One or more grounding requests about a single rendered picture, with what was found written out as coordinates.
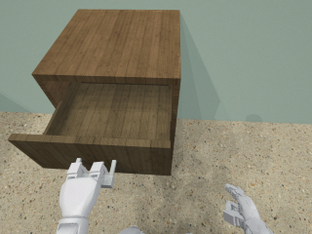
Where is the robot left hand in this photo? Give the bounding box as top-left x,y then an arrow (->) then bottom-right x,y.
58,161 -> 108,218

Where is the robot right forearm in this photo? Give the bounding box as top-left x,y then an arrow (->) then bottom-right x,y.
244,218 -> 274,234

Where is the robot right hand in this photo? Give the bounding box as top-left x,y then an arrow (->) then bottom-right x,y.
223,183 -> 261,230

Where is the robot left forearm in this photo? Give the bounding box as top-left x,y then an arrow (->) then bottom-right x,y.
56,216 -> 90,234

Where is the cabinet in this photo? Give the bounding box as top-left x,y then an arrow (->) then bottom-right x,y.
31,9 -> 181,176

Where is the handle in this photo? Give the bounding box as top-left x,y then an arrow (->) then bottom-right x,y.
76,158 -> 117,189

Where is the drawer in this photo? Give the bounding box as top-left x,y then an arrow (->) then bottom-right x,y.
8,82 -> 172,176

